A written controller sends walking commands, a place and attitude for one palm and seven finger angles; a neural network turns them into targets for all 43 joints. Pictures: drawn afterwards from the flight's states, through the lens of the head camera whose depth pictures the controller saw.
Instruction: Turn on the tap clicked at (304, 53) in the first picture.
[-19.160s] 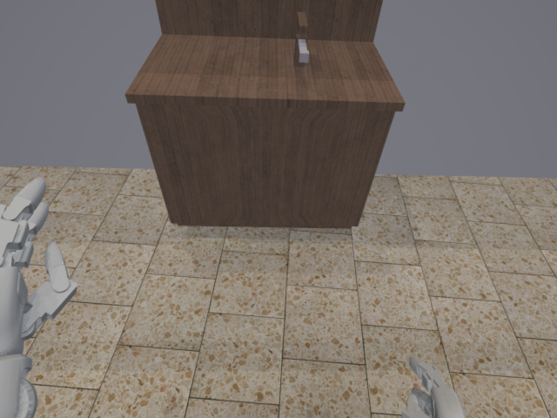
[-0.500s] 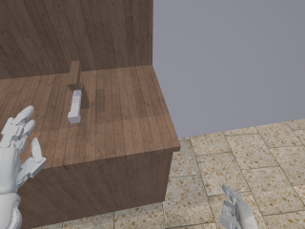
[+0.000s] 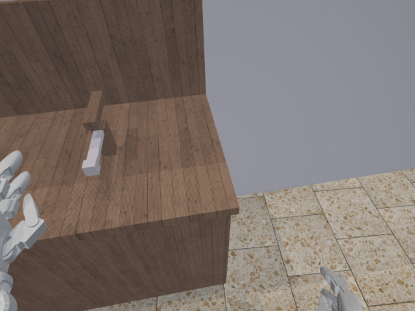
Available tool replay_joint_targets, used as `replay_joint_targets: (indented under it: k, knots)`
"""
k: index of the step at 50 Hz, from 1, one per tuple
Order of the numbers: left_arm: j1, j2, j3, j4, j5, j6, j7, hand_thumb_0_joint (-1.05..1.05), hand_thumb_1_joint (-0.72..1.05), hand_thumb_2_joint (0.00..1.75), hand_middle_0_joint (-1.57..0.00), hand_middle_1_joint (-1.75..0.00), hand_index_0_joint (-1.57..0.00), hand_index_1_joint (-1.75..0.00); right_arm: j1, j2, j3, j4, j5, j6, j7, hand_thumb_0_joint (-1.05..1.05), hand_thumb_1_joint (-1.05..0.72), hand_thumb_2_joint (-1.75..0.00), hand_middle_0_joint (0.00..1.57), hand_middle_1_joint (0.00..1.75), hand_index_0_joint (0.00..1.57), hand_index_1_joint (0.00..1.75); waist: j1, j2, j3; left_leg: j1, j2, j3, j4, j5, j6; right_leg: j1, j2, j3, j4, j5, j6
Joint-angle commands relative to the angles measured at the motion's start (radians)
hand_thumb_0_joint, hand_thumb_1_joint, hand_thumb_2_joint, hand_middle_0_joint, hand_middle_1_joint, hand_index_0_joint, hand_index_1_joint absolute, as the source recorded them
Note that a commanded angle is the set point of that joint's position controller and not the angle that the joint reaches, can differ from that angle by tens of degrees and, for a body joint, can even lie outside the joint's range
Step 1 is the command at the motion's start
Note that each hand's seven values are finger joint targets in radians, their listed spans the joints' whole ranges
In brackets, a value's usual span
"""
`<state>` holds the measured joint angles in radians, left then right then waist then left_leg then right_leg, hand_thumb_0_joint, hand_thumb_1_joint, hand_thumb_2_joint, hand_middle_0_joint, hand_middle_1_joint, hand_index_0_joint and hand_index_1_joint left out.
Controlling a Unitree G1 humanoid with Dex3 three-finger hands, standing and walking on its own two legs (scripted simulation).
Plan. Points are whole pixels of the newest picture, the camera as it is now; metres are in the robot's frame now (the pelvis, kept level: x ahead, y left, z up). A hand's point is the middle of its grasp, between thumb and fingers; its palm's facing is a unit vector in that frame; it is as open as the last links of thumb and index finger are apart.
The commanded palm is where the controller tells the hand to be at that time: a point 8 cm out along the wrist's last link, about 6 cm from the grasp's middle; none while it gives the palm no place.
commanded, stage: turn the palm inward beside the body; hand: left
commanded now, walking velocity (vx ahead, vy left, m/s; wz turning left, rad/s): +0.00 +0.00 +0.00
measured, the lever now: (91, 167) +0.38 +0.31 +0.06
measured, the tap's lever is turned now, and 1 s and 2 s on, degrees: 0 0 0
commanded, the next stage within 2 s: reach beside the lever's end, fingers flat in 1.34 s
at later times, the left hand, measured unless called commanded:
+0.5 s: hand (38, 247) +0.17 +0.27 +0.13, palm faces +0.44 -0.88 -0.19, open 7.5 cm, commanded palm +0.12 +0.31 +0.15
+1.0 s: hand (39, 253) +0.16 +0.26 +0.14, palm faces +0.46 -0.88 -0.13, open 7.5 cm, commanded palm +0.11 +0.30 +0.14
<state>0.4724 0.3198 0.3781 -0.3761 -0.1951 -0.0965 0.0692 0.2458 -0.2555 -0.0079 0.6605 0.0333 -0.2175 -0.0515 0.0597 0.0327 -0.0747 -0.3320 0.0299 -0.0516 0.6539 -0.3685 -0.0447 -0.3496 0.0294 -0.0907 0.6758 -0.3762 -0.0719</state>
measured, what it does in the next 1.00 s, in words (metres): stands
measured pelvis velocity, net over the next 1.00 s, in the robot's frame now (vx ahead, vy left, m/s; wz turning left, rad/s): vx -0.02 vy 0.03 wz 0.02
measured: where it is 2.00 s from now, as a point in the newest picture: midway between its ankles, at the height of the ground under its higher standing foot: outside the picture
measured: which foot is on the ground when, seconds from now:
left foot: down 0.00-1.00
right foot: down 0.00-1.00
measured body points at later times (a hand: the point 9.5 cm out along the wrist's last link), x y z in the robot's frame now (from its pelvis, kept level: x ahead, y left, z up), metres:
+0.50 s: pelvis -0.01 +0.03 +0.00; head -0.02 +0.01 +0.45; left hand +0.14 +0.31 +0.15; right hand +0.18 -0.18 -0.07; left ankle -0.02 +0.16 -0.72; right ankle -0.01 -0.07 -0.72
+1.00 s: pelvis -0.02 +0.03 +0.00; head -0.03 +0.01 +0.45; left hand +0.13 +0.30 +0.14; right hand +0.18 -0.18 -0.07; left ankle -0.02 +0.16 -0.72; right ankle -0.01 -0.07 -0.72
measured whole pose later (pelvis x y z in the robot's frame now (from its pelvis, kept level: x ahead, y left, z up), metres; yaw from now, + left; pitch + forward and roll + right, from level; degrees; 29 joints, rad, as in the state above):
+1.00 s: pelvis -0.02 +0.03 +0.00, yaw +1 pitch +2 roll +0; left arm 0.57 0.22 0.21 -0.51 -0.23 0.02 0.15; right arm 0.23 -0.24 0.05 0.64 0.03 -0.28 -0.08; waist 0.07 0.05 -0.07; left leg -0.37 -0.01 -0.06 0.71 -0.37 -0.02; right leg -0.36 -0.01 -0.10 0.69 -0.37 -0.04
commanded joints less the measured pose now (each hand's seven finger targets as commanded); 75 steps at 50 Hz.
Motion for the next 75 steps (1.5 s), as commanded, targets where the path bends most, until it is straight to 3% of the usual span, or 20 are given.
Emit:
replay_joint_targets:
  k: [1,2,6,7,9,12,19,27,28,32,33,39,47,51,62,63,66,67,71,75]
  knots:
    - [-0.091,0.157,0.042,-0.237,0.0,-0.03,0.003,0.0,0.9,0.9,-0.2,-0.3,-0.2,-0.3,-0.11,-0.101,-0.032,-0.175,0.004,-0.078,-0.021,0.0,-0.9,-0.9,0.2,0.3,0.2,0.3,-0.004,-0.009,-0.069,-0.016,-0.046,0.051,-0.031,0.263,0.079,0.076,-0.072,0.085,-0.137,0.356,0.091]
    - [-0.1,0.157,0.04,-0.256,0.007,-0.034,0.007,0.0,0.9,0.9,-0.2,-0.3,-0.2,-0.3,-0.125,-0.096,-0.028,-0.171,0.003,-0.086,-0.026,0.0,-0.9,-0.9,0.2,0.3,0.2,0.3,-0.002,0.014,-0.058,-0.005,-0.048,0.053,-0.028,0.262,0.081,0.064,-0.069,0.086,-0.14,0.34,0.089]
    - [-0.077,0.161,0.034,-0.274,0.01,-0.079,0.022,0.0,0.9,0.9,-0.2,-0.3,-0.2,-0.3,-0.103,-0.102,-0.034,-0.168,-0.006,-0.111,-0.027,0.0,-0.9,-0.9,0.2,0.3,0.2,0.3,0.001,-0.05,-0.098,-0.015,-0.05,0.037,-0.027,0.25,0.082,0.061,-0.062,0.072,-0.124,0.3,0.088]
    - [-0.069,0.184,0.059,-0.28,0.018,-0.085,0.036,0.0,0.9,0.9,-0.2,-0.3,-0.2,-0.3,-0.114,-0.097,-0.03,-0.159,-0.006,-0.112,-0.027,0.0,-0.9,-0.9,0.2,0.3,0.2,0.3,0.011,-0.025,-0.094,-0.008,-0.051,0.037,-0.03,0.253,0.08,0.061,-0.056,0.067,-0.123,0.286,0.081]
    - [-0.037,0.147,0.037,-0.279,0.016,-0.092,0.048,0.0,0.9,0.9,-0.2,-0.3,-0.2,-0.3,-0.11,-0.093,-0.03,-0.166,-0.007,-0.116,-0.02,0.0,-0.9,-0.9,0.2,0.3,0.2,0.3,0.011,-0.015,-0.11,-0.01,-0.051,0.037,-0.03,0.257,0.077,0.059,-0.055,0.053,-0.111,0.28,0.074]
    - [-0.005,0.135,0.046,-0.247,0.008,-0.06,0.064,0.0,0.9,0.9,-0.2,-0.3,-0.2,-0.3,-0.127,-0.092,-0.022,-0.163,-0.004,-0.112,-0.021,0.0,-0.9,-0.9,0.2,0.3,0.2,0.3,0.025,0.013,-0.066,-0.029,-0.052,0.035,-0.043,0.222,0.072,0.047,-0.051,0.044,-0.117,0.228,0.067]
    - [-0.024,0.077,-0.042,-0.291,-0.001,0.013,0.061,0.0,0.9,0.9,-0.2,-0.3,-0.2,-0.3,-0.137,-0.094,-0.01,-0.191,-0.001,-0.107,-0.03,0.0,-0.9,-0.9,0.2,0.3,0.2,0.3,0.01,-0.017,-0.039,-0.026,-0.043,0.016,-0.062,0.183,0.072,0.022,-0.046,0.027,-0.126,0.164,0.064]
    - [0.002,0.095,-0.034,-0.34,0.016,0.001,0.086,0.0,0.9,0.9,-0.2,-0.3,-0.2,-0.3,-0.143,-0.092,-0.001,-0.187,-0.009,-0.116,-0.031,0.0,-0.9,-0.9,0.2,0.3,0.2,0.3,0.02,0.035,-0.052,-0.02,-0.044,-0.004,-0.068,0.169,0.062,0.009,-0.039,0.019,-0.112,0.126,0.055]
    - [-0.005,0.059,-0.07,-0.358,0.013,-0.002,0.086,0.0,0.9,0.9,-0.2,-0.3,-0.2,-0.3,-0.143,-0.085,0.002,-0.194,-0.009,-0.116,-0.028,0.0,-0.9,-0.9,0.2,0.3,0.2,0.3,0.01,0.039,-0.056,-0.013,-0.043,-0.003,-0.065,0.175,0.06,0.006,-0.043,0.015,-0.107,0.132,0.054]
    - [0.041,0.06,-0.06,-0.335,0.005,0.017,0.088,0.0,0.9,0.9,-0.2,-0.3,-0.2,-0.3,-0.147,-0.089,0.004,-0.19,-0.007,-0.111,-0.028,0.0,-0.9,-0.9,0.2,0.3,0.2,0.3,0.021,0.055,-0.035,-0.026,-0.04,-0.01,-0.07,0.174,0.053,0.004,-0.039,0.01,-0.101,0.131,0.05]
    - [0.029,0.03,-0.091,-0.348,-0.001,0.022,0.087,0.0,0.9,0.9,-0.2,-0.3,-0.2,-0.3,-0.145,-0.086,0.006,-0.198,-0.006,-0.11,-0.029,0.0,-0.9,-0.9,0.2,0.3,0.2,0.3,0.012,0.039,-0.038,-0.028,-0.041,-0.013,-0.072,0.161,0.054,0.001,-0.041,0.007,-0.099,0.124,0.052]
    - [0.03,0.037,-0.085,-0.353,-0.018,0.049,0.09,0.0,0.9,0.9,-0.2,-0.3,-0.2,-0.3,-0.151,-0.091,0.005,-0.205,-0.004,-0.11,-0.038,0.0,-0.9,-0.9,0.2,0.3,0.2,0.3,0.012,-0.019,-0.033,-0.038,-0.043,-0.015,-0.072,0.121,0.061,-0.001,-0.04,0.012,-0.117,0.091,0.057]
    - [0.044,0.048,-0.062,-0.365,-0.028,0.049,0.095,0.0,0.9,0.9,-0.2,-0.3,-0.2,-0.3,-0.147,-0.089,0.006,-0.184,-0.004,-0.125,-0.038,0.0,-0.9,-0.9,0.2,0.3,0.2,0.3,0.02,0.044,-0.047,-0.021,-0.045,-0.011,-0.058,0.18,0.056,0.02,-0.042,0.016,-0.114,0.147,0.051]
    - [0.051,0.025,-0.085,-0.346,-0.038,0.069,0.082,0.0,0.9,0.9,-0.2,-0.3,-0.2,-0.3,-0.141,-0.093,0.003,-0.194,-0.002,-0.124,-0.038,0.0,-0.9,-0.9,0.2,0.3,0.2,0.3,0.014,-0.028,-0.051,-0.031,-0.045,-0.005,-0.055,0.189,0.062,0.03,-0.045,0.016,-0.117,0.173,0.058]
    - [0.038,0.059,-0.053,-0.363,-0.028,0.056,0.096,0.0,0.9,0.9,-0.2,-0.3,-0.2,-0.3,-0.137,-0.09,0.001,-0.187,-0.001,-0.124,-0.038,0.0,-0.9,-0.9,0.2,0.3,0.2,0.3,0.02,-0.014,-0.043,-0.03,-0.054,0.006,-0.043,0.178,0.069,0.037,-0.048,0.035,-0.137,0.173,0.061]
    - [0.028,0.022,-0.087,-0.369,-0.033,0.052,0.091,0.0,0.9,0.9,-0.2,-0.3,-0.2,-0.3,-0.143,-0.084,0.004,-0.194,0.0,-0.126,-0.036,0.0,-0.9,-0.9,0.2,0.3,0.2,0.3,0.012,-0.002,-0.041,-0.025,-0.054,0.009,-0.043,0.172,0.07,0.032,-0.052,0.038,-0.138,0.17,0.062]
    - [0.036,0.034,-0.076,-0.347,-0.041,0.052,0.086,0.0,0.9,0.9,-0.2,-0.3,-0.2,-0.3,-0.137,-0.091,0.002,-0.193,-0.001,-0.131,-0.036,0.0,-0.9,-0.9,0.2,0.3,0.2,0.3,0.012,-0.036,-0.051,-0.039,-0.057,0.011,-0.033,0.167,0.074,0.045,-0.055,0.049,-0.144,0.177,0.067]
    - [0.048,0.05,-0.059,-0.339,-0.037,0.058,0.086,0.0,0.9,0.9,-0.2,-0.3,-0.2,-0.3,-0.142,-0.09,0.002,-0.185,0.001,-0.129,-0.038,0.0,-0.9,-0.9,0.2,0.3,0.2,0.3,0.019,-0.005,-0.036,-0.038,-0.057,0.011,-0.035,0.166,0.073,0.046,-0.054,0.052,-0.15,0.174,0.064]
    - [0.049,0.03,-0.076,-0.341,-0.048,0.064,0.073,0.0,0.9,0.9,-0.2,-0.3,-0.2,-0.3,-0.137,-0.09,0.0,-0.195,0.001,-0.131,-0.038,0.0,-0.9,-0.9,0.2,0.3,0.2,0.3,0.014,-0.035,-0.058,-0.034,-0.056,0.016,-0.026,0.195,0.075,0.063,-0.061,0.057,-0.145,0.232,0.071]
    - [0.003,0.061,-0.023,-0.266,-0.06,0.067,0.071,0.0,0.9,0.9,-0.2,-0.3,-0.2,-0.3,-0.134,-0.092,-0.003,-0.179,0.004,-0.116,-0.047,0.0,-0.9,-0.9,0.2,0.3,0.2,0.3,0.008,-0.079,-0.035,-0.057,-0.056,0.016,-0.022,0.175,0.075,0.055,-0.062,0.075,-0.158,0.223,0.08]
